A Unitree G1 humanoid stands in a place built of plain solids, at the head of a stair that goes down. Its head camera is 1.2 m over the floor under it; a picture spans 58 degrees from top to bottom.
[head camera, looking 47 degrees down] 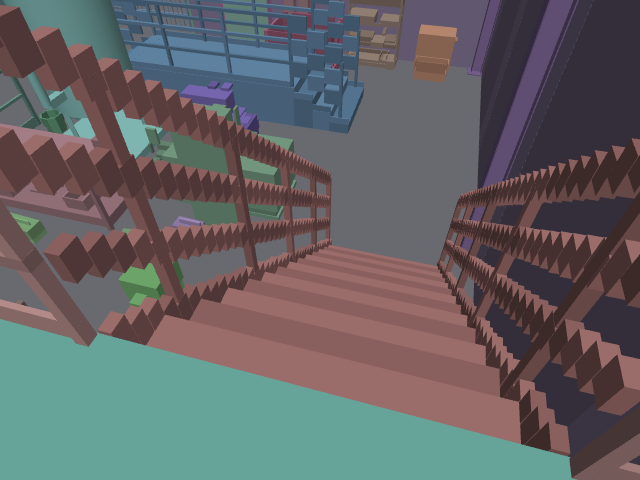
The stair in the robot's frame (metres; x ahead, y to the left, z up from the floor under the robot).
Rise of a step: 0.20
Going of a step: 0.22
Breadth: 1.39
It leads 15 degrees to the right of straight ahead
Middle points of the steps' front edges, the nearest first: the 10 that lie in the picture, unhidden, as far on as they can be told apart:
0.54 0.03 0.00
0.75 -0.03 -0.20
0.97 -0.09 -0.40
1.18 -0.15 -0.61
1.40 -0.21 -0.81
1.61 -0.26 -1.01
1.83 -0.32 -1.22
2.04 -0.38 -1.42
2.26 -0.44 -1.62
2.47 -0.50 -1.82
